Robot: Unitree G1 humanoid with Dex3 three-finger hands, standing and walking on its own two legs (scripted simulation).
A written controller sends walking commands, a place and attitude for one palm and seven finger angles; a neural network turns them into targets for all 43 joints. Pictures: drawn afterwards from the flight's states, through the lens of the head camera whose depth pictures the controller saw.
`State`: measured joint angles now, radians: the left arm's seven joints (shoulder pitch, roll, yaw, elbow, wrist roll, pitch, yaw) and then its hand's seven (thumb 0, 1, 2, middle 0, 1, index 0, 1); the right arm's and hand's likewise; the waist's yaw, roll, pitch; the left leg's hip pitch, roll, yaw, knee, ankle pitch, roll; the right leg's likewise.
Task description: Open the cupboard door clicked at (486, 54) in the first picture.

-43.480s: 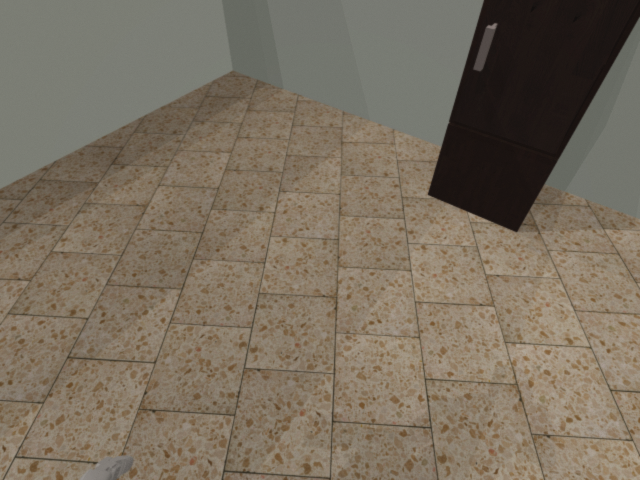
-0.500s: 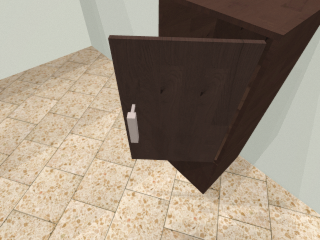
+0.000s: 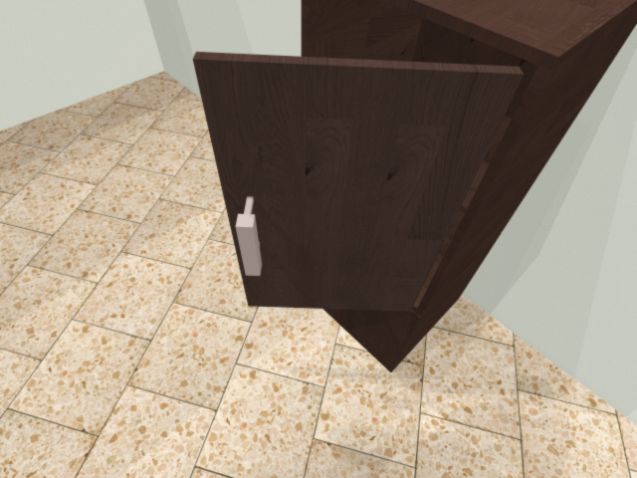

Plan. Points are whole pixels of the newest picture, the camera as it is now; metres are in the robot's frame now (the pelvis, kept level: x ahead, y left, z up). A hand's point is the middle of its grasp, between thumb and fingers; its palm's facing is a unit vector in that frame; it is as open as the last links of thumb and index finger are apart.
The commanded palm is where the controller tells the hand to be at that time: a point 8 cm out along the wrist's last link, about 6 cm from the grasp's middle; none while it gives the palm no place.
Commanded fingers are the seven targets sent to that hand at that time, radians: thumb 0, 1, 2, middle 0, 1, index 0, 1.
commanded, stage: shuffle to correct the standing spot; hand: left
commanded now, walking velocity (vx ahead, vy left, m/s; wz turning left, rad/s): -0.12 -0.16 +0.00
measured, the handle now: (251, 236) +0.48 +0.14 -0.04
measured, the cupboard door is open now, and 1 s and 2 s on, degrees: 45 45 45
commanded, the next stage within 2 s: come to a stop and stand still in 0.12 s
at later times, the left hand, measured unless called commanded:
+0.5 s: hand out of the picture -0.02 +0.12 -0.18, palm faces +0.06 -0.98 -0.18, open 7.3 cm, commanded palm none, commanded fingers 0.00 0.90 0.90 -0.20 -0.30 -0.20 -0.30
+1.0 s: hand out of the picture -0.06 +0.13 -0.18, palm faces +0.05 -0.99 -0.16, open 7.4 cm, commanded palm none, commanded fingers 0.00 0.90 0.90 -0.20 -0.30 -0.20 -0.30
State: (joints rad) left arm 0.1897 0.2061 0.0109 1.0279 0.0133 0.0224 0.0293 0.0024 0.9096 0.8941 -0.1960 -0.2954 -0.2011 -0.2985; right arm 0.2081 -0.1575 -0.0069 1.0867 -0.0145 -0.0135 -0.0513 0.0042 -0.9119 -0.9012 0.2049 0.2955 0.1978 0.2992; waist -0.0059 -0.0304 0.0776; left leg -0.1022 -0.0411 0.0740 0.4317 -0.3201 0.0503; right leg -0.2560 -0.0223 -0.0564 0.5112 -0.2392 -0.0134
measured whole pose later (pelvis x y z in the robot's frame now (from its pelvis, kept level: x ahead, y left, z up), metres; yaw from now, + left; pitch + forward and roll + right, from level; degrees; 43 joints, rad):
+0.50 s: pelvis -0.05 -0.06 +0.00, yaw +1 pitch +0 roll -1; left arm 0.26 0.18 0.01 0.98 0.02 0.00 0.02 0.01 0.93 0.89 -0.20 -0.30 -0.20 -0.30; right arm 0.18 -0.18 -0.04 1.03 -0.01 0.01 -0.02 0.00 -0.91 -0.90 0.20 0.30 0.19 0.30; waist 0.02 -0.02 0.05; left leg -0.21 -0.01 0.02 0.57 -0.39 -0.01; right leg -0.30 0.03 -0.04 0.51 -0.21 -0.04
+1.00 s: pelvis -0.03 -0.03 +0.00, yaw +2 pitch -1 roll +0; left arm 0.32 0.15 -0.01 1.10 0.01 -0.01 0.03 0.00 0.91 0.89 -0.19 -0.30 -0.20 -0.30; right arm 0.32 -0.12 0.02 1.13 -0.01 -0.02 -0.03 0.01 -0.91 -0.90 0.21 0.30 0.20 0.30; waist 0.01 -0.01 0.06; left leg -0.11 -0.06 0.03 0.41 -0.30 0.07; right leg -0.22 -0.02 -0.02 0.44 -0.21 0.01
